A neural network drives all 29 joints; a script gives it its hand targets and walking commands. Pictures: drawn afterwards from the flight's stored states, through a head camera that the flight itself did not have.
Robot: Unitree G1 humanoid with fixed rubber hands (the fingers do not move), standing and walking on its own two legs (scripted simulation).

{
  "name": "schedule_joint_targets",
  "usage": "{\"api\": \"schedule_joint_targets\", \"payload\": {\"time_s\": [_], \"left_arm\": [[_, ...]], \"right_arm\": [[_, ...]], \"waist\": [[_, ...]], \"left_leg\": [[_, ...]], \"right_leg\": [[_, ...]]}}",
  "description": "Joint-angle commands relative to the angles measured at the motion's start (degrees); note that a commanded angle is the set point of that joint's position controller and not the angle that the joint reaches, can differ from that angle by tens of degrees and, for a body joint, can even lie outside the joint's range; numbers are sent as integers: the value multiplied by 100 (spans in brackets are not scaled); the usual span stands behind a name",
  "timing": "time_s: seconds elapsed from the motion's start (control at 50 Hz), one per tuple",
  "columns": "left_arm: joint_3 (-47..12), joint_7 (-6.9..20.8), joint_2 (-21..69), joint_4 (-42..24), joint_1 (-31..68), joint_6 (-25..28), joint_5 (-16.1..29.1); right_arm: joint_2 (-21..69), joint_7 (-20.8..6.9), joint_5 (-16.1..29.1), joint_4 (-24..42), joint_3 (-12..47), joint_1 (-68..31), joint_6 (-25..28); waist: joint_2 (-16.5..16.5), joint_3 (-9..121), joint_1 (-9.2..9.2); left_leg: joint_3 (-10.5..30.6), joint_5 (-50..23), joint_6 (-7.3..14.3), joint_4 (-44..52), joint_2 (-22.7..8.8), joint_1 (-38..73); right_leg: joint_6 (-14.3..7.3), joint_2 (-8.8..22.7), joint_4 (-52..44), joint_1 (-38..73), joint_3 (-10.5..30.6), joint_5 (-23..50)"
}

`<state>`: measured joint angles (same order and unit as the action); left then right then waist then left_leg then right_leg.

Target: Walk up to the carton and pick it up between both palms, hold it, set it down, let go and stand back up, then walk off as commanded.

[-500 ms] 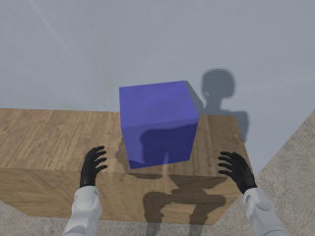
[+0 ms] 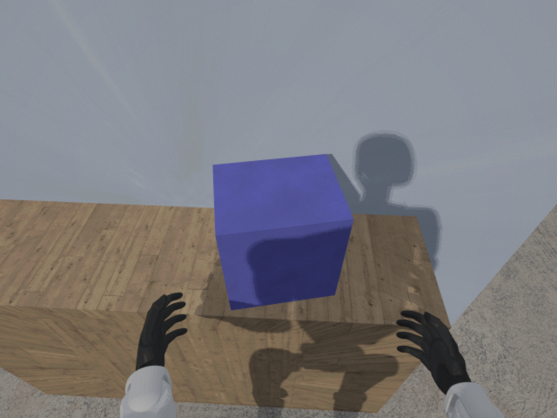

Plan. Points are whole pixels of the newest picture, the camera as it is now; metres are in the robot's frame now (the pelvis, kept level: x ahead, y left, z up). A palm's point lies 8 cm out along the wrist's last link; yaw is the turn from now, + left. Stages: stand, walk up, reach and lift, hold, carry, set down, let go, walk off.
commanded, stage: set down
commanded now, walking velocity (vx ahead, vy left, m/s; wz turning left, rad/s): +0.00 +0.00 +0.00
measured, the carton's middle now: (277, 234) +0.44 +0.04 -0.02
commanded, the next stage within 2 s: let go in 1.04 s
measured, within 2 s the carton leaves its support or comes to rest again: neither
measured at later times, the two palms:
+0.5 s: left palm (142, 363) +0.20 +0.22 -0.03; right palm (445, 377) +0.21 -0.22 -0.05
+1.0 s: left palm (135, 373) +0.19 +0.23 -0.04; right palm (437, 386) +0.20 -0.21 -0.06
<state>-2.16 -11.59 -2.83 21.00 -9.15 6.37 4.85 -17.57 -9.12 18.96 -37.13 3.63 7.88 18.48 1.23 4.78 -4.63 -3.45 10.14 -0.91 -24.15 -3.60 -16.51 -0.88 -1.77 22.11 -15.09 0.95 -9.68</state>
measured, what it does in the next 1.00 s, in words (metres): stands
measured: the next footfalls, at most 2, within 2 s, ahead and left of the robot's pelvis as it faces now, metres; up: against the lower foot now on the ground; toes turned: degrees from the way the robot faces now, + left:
none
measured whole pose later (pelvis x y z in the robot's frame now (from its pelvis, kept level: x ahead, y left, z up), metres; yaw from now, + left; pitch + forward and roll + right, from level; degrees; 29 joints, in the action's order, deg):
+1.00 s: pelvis +0.01 +0.01 +0.00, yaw +0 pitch +0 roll -1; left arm -0.6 -5.6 -7.0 21.0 -11.8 -2.6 4.8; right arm -15.0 -4.7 9.1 -37.1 1.6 11.1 12.3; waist 1.1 1.7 -4.6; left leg -3.4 11.8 -0.9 -24.1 -2.7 -12.4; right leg -0.2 -0.9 22.1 -10.9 1.0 -11.4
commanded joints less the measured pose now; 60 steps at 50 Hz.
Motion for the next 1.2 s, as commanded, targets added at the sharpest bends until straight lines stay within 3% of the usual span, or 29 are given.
{"api": "schedule_joint_targets", "payload": {"time_s": [0.0,0.3,0.42,0.46,0.48,0.86,1.18], "left_arm": [[118,68,-426,-1307,198,152,38],[361,360,-596,-1036,-174,-46,-197],[356,449,-689,-1111,-185,-108,-176],[345,506,-708,-849,-153,-198,-194],[336,484,-710,-1034,-135,-180,-175],[287,648,-1001,-655,28,-667,-198],[297,793,-1142,-733,-147,-920,-187]], "right_arm": [[-954,49,-323,1468,-473,-607,224],[-698,184,-515,1119,-388,-135,101],[-582,226,-653,1196,-405,-78,73],[-491,258,-737,1007,-411,-94,7],[-497,243,-717,1135,-439,-102,16],[-221,433,-1273,768,-685,-262,-344],[-120,581,-1463,633,-689,-58,-444]], "waist": [[-968,125,258],[-830,118,286],[-755,102,320],[-831,-58,384],[-775,18,320],[-718,-309,320],[-644,-206,320]], "left_leg": [[-60,-208,121,586,364,1017],[17,-914,90,570,400,1338],[46,-936,82,565,414,1382],[56,-739,107,580,422,1359],[44,-804,90,618,403,1410],[16,-304,90,682,421,1301],[28,-593,10,574,407,1522]], "right_leg": [[-171,33,-494,470,-44,-466],[-150,10,-581,677,-81,324],[-135,47,-622,662,-101,377],[-121,63,-686,618,-67,202],[-122,37,-678,589,-110,166],[-105,104,-726,556,-117,-322],[-83,86,-697,626,-204,124]]}}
